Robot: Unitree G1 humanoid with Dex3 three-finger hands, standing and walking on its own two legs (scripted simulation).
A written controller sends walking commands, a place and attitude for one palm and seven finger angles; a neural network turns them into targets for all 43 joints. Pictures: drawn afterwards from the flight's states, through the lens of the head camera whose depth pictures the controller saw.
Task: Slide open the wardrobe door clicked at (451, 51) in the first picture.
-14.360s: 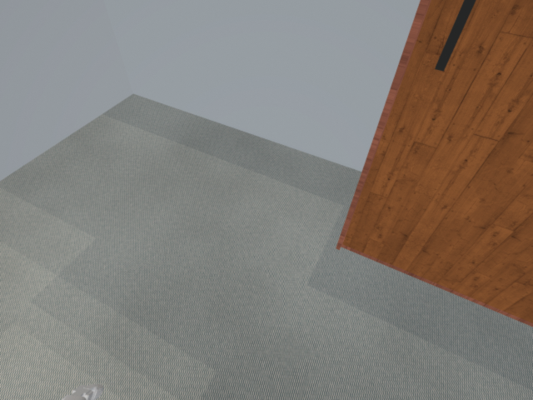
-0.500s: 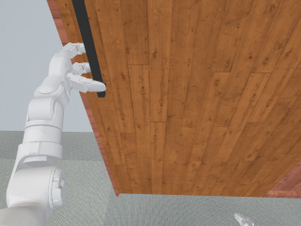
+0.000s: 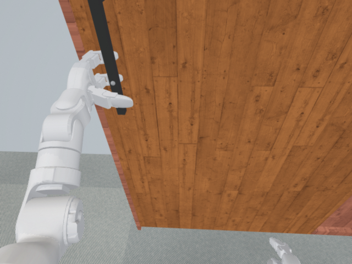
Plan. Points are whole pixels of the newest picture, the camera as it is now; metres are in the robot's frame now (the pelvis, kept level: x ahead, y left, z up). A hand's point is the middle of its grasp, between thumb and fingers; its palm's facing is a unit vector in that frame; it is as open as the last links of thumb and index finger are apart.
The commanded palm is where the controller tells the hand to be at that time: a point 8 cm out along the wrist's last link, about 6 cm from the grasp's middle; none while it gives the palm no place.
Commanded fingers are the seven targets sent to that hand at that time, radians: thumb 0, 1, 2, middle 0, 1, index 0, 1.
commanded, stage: slide the fingers in behind the handle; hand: left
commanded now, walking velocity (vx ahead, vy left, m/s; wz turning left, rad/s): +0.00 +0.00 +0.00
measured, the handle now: (112, 61) +0.48 +0.18 +0.26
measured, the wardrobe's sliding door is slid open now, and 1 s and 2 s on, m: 0.00 0.00 0.00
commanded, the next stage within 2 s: grip the handle and tug to test in 0.28 s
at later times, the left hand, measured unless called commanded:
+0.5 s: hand (111, 84) +0.41 +0.17 +0.24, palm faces +0.07 -1.00 +0.00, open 13.8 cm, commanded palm +0.39 +0.22 +0.24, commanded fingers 0.00 -0.17 0.44 -0.34 -1.25 -0.34 -1.25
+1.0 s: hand (112, 83) +0.42 +0.17 +0.24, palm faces +0.08 -1.00 -0.01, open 7.1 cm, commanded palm +0.39 +0.22 +0.24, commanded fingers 0.00 0.90 0.90 -0.45 -1.40 -0.45 -1.40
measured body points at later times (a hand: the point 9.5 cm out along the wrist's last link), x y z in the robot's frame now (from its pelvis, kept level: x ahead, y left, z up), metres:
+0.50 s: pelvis +0.00 +0.00 +0.00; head -0.03 -0.01 +0.45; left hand +0.40 +0.22 +0.24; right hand +0.13 -0.26 -0.10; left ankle +0.04 +0.13 -0.73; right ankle -0.07 -0.10 -0.73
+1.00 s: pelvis +0.01 +0.00 +0.00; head -0.02 -0.01 +0.45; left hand +0.41 +0.22 +0.24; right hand +0.15 -0.25 -0.10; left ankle +0.04 +0.13 -0.73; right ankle -0.07 -0.10 -0.73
